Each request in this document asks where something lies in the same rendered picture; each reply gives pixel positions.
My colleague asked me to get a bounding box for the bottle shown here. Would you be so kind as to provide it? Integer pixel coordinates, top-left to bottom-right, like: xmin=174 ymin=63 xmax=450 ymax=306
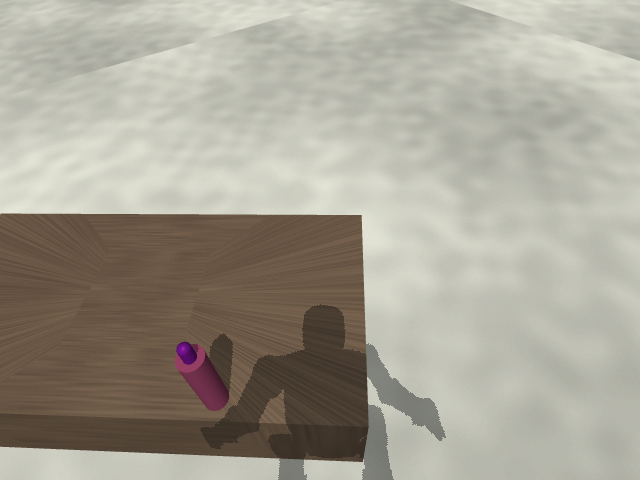
xmin=175 ymin=342 xmax=229 ymax=411

